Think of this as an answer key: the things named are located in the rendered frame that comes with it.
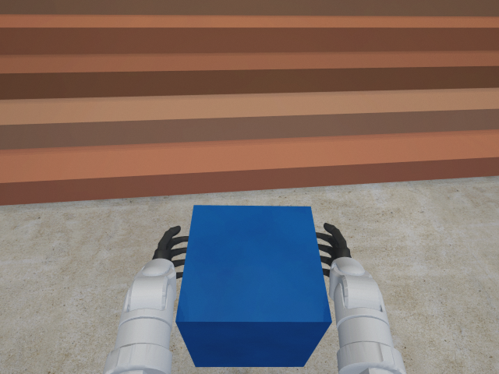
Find right robot hand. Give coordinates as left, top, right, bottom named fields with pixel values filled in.
left=316, top=223, right=351, bottom=277

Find robot left forearm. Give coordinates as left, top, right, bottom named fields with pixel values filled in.
left=103, top=259, right=176, bottom=374

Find carton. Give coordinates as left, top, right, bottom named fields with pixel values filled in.
left=175, top=205, right=332, bottom=367

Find left robot hand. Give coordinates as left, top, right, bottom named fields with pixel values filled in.
left=153, top=226, right=189, bottom=279

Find robot right forearm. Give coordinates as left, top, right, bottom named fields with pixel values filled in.
left=329, top=257, right=407, bottom=374

